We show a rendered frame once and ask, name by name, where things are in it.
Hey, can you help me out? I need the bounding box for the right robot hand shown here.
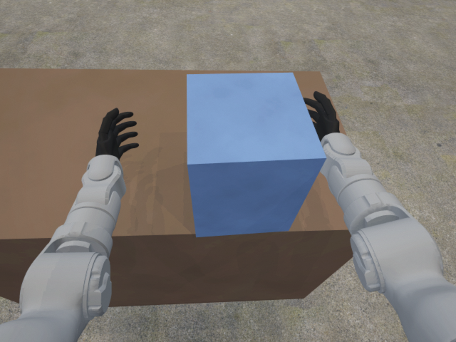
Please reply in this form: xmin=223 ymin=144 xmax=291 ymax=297
xmin=303 ymin=91 xmax=340 ymax=142

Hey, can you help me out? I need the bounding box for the pedestal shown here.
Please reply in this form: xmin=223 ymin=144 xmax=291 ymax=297
xmin=0 ymin=68 xmax=353 ymax=307

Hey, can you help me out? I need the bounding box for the carton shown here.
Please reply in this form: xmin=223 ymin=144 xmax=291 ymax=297
xmin=187 ymin=73 xmax=326 ymax=237

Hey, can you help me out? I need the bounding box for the right robot forearm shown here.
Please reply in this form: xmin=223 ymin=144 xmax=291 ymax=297
xmin=320 ymin=133 xmax=444 ymax=275

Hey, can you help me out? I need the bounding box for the robot left upper arm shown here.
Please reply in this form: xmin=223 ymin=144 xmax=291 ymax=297
xmin=0 ymin=252 xmax=112 ymax=342

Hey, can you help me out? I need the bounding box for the left robot hand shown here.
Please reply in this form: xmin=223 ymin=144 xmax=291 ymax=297
xmin=95 ymin=108 xmax=139 ymax=161

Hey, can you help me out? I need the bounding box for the robot right upper arm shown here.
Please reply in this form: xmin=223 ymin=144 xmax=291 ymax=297
xmin=350 ymin=217 xmax=456 ymax=342

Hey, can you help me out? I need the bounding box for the left robot forearm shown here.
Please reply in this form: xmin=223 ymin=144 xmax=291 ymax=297
xmin=19 ymin=155 xmax=126 ymax=313

